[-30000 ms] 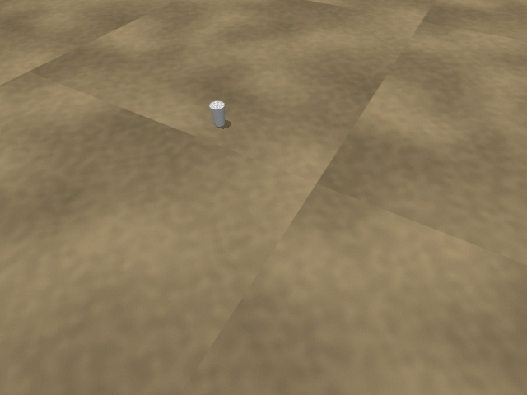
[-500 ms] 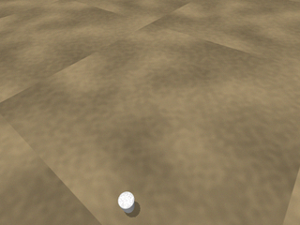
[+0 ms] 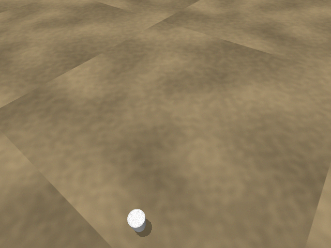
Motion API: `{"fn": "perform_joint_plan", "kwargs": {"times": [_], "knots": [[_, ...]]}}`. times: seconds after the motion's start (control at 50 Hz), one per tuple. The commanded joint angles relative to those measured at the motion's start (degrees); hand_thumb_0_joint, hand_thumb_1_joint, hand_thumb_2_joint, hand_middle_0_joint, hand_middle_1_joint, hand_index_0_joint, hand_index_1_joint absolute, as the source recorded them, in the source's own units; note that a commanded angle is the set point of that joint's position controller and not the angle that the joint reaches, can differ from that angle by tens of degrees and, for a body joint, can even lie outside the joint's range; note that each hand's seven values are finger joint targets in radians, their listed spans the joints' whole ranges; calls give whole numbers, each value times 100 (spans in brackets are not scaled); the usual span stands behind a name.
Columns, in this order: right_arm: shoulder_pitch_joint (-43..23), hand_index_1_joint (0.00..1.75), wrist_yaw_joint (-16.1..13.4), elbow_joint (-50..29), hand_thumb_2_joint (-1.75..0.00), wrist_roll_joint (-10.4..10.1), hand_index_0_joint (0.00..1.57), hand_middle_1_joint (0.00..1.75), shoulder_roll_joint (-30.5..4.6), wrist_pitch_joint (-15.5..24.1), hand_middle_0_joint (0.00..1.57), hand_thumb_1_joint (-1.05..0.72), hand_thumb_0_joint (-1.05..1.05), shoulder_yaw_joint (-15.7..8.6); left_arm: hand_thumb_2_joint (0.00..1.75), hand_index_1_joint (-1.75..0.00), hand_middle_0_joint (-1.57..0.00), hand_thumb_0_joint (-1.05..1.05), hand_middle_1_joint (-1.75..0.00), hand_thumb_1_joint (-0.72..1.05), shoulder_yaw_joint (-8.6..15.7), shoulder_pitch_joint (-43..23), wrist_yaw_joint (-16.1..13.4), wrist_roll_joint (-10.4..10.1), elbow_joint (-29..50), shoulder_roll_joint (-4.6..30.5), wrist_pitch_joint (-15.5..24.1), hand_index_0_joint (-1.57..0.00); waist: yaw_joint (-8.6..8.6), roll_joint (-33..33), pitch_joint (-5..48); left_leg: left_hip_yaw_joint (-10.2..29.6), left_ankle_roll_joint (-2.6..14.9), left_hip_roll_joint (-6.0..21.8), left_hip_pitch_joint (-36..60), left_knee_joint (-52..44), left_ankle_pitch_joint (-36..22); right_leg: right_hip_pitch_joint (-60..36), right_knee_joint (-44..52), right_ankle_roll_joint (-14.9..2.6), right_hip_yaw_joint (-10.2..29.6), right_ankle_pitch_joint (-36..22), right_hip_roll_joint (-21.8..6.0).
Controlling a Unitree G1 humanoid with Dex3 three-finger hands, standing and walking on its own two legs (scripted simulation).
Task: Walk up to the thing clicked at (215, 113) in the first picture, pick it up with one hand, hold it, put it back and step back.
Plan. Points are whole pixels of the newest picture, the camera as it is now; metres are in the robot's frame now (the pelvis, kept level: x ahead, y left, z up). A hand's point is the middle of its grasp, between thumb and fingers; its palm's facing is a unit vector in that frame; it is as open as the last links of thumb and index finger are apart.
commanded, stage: stand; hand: left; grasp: from the side
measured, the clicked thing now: (137, 221) +0.39 +0.20 -0.71
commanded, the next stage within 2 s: step back in 0.96 s
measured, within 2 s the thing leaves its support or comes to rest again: neither
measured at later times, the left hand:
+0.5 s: hand out of the picture +0.09 +0.25 -0.16, palm faces -0.01 -0.94 -0.34, open 7.4 cm
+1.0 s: hand out of the picture +0.09 +0.25 -0.16, palm faces +0.00 -0.94 -0.34, open 7.4 cm
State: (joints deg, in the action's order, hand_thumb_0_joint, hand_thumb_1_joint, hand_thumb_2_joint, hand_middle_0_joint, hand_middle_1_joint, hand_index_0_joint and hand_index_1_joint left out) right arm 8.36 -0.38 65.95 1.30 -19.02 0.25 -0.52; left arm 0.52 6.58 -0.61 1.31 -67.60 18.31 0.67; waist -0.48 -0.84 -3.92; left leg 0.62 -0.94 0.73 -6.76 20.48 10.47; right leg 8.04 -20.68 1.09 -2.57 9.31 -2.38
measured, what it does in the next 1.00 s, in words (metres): stands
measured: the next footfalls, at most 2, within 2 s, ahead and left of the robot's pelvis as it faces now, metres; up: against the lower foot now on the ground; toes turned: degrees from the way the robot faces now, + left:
left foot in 1.34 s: -0.02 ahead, +0.14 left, +0.00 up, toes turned -2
right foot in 1.74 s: -0.10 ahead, -0.09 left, +0.00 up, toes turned -1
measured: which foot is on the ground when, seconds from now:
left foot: down 0.00-1.00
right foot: down 0.00-1.00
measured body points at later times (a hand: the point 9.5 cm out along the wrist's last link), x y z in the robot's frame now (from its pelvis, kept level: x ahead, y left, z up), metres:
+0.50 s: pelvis +0.02 +0.00 +0.00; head +0.03 +0.00 +0.45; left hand +0.09 +0.30 -0.13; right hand +0.09 -0.29 -0.14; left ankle +0.01 +0.13 -0.75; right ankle +0.02 -0.13 -0.75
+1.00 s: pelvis +0.02 +0.00 +0.00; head +0.03 +0.00 +0.45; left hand +0.09 +0.30 -0.13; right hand +0.08 -0.30 -0.14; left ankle +0.01 +0.13 -0.75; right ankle +0.02 -0.13 -0.75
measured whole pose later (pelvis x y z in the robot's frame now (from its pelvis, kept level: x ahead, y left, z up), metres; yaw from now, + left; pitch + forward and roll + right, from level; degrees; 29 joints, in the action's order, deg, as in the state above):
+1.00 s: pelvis +0.02 +0.00 +0.00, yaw +0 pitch -2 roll +0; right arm 6.5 0.2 65.1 0.8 -19.6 0.1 -0.7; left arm 1.6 6.2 -0.1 0.5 -65.6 19.1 0.3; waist 0.0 -0.5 -3.6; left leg 0.1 -0.7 0.8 -6.6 19.9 11.3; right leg 8.1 -20.2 1.2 -2.1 10.0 -2.3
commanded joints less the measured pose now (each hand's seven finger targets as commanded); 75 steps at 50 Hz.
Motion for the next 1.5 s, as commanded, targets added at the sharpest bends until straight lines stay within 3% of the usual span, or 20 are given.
{"fn": "perform_joint_plan", "kwargs": {"times": [0.0,0.1,0.18,0.48,0.82,0.92,0.94,0.96,1.04,1.14,1.18,1.2,1.24,1.28,1.3,1.32,1.34,1.36,1.42,1.48], "knots": [[-223,30,-60,-343,-90,-30,20,30,-1113,117,20,-90,0,-155,90,-30,-20,0,-30,90,173,-207,-53,-30,300,1206,113,-20,-7,49,355,494,188,561,-215,-495,-328,-239,432,-153,536,-257,-529],[-210,30,-64,-320,-90,-30,20,30,-1159,106,20,-90,0,-153,90,-30,-20,0,-30,90,187,-228,-40,-37,290,1203,93,-20,0,-23,292,496,177,568,-322,-577,-5,-264,450,-154,552,-61,-525],[-247,30,-65,-355,-90,-30,20,30,-1145,129,20,-90,0,-155,90,-30,-20,0,-30,90,194,-287,-44,-32,327,1208,125,-20,11,151,489,480,195,629,-62,-467,-618,-303,438,-155,553,-486,-568],[-355,30,-72,-343,-90,-47,20,30,-1209,164,20,-90,0,-160,90,-30,-20,0,-30,90,202,-315,-33,-56,392,1224,111,-20,13,51,666,432,162,677,146,-478,-1221,-463,359,-148,499,-1100,-584],[-375,30,-34,-345,-90,-45,20,30,-1212,143,20,-90,0,-187,90,-30,-20,0,-30,90,210,-298,-10,-48,427,1271,105,-20,29,107,358,441,154,626,-76,-666,-360,-291,547,-164,513,-316,-544],[-362,30,-37,-365,-90,-47,20,30,-1243,147,20,-90,0,-191,90,-30,-20,0,-30,90,215,-266,-10,-51,452,1262,112,-20,35,58,523,431,187,650,-14,-607,-551,-373,488,-190,551,-585,-585],[-494,30,6,-491,-90,-82,20,30,-1526,36,20,-90,0,-314,90,-30,-20,0,-30,90,478,-239,-31,-171,632,1709,69,-20,26,138,-85,502,310,529,-421,16,-1414,72,0,-227,632,-1515,-515],[-402,30,8,-577,-90,-116,20,30,-1467,-5,20,-90,0,-320,90,-30,-20,0,-30,90,487,-188,-58,-185,727,1676,53,-20,69,161,89,420,350,522,-446,189,-1646,31,-148,-278,597,-1708,-502],[-327,30,42,-869,-90,-151,20,30,-1488,-107,20,-90,0,-424,90,-30,-20,0,-30,90,521,-218,-64,-157,1127,1570,-23,-20,131,86,895,385,523,504,-362,729,-1675,-37,-650,-512,639,-1617,-531],[-216,30,56,-1133,-90,-137,20,30,-1400,-228,20,-90,0,-480,90,-30,-20,0,-30,90,594,-227,-62,-91,1455,1787,-111,-20,73,500,923,276,534,75,-708,1866,-422,511,-634,-1080,1177,-1210,-1065],[92,30,109,-1166,-90,-116,20,30,-1285,-306,20,-90,0,-495,90,-30,-20,0,-30,90,657,-575,-83,-9,1682,2009,-133,-20,160,1338,825,-6,418,-404,-707,3082,1377,1065,-164,-1558,1787,-1167,-1818],[258,30,132,-1186,-90,-103,20,30,-1297,-342,20,-90,0,-519,90,-30,-20,0,-30,90,671,-706,-88,46,1790,2046,-127,-20,208,1428,741,205,420,-339,-679,3464,2017,1411,-166,-1695,1896,-1098,-1976],[646,30,161,-1237,-90,-145,20,30,-1376,-346,20,-90,0,-575,90,-30,-20,0,-30,90,651,-1074,-131,77,2006,2009,-128,-20,417,1396,629,378,470,-139,-557,3403,1918,1788,-527,-1458,1588,-1038,-1794],[874,30,143,-1186,-90,-90,20,30,-1409,-247,20,-90,0,-592,90,-30,-20,0,-30,90,573,-1120,-140,55,2106,1771,-186,-20,520,882,623,275,448,56,-579,1520,496,1511,-1583,-850,1012,-457,-1031],[644,30,106,-1281,-90,59,20,30,-1764,-188,20,-90,0,-671,90,-30,-20,0,-30,90,526,-870,-142,-23,2153,1435,-255,-20,369,-720,395,1682,578,856,-789,368,-984,1846,-2845,-473,613,702,-1],[443,30,78,-1412,-90,158,20,30,-2123,-120,20,-90,0,-739,90,-30,-20,0,-30,90,541,-702,-171,-41,2157,1287,-292,-20,185,-1190,254,2774,939,1527,-644,36,-2104,2378,-3668,-305,877,2540,793],[354,30,52,-1543,-90,126,20,30,-2282,-87,20,-90,0,-767,90,-30,-20,0,-30,90,546,-473,-218,-34,2161,1358,-311,-20,182,-888,495,2680,1333,1847,-615,277,-3130,2278,-4271,-292,1318,2932,834],[244,30,15,-1621,-90,112,20,30,-2271,-90,20,-90,0,-757,90,-30,-20,0,-30,90,561,-542,-254,-22,2074,1395,-315,-20,275,-924,626,2912,1393,1895,-644,232,-2968,2228,-4671,-296,1617,2918,961],[-356,30,-142,-1846,-90,105,20,30,-1758,-38,20,-90,0,-659,90,-30,-20,0,-30,90,562,-34,-229,-94,1948,1468,-304,-20,-159,-786,606,1675,1272,1288,-116,742,-2806,2562,-5120,-239,1520,2025,810],[137,30,-190,-1883,-90,53,20,30,-1542,-23,20,-90,0,-650,90,-30,-20,0,-30,90,616,-96,-177,-37,2119,1461,-244,-20,99,-631,678,1529,1387,1266,509,986,-3313,2501,-4741,-69,1280,2014,721]]}}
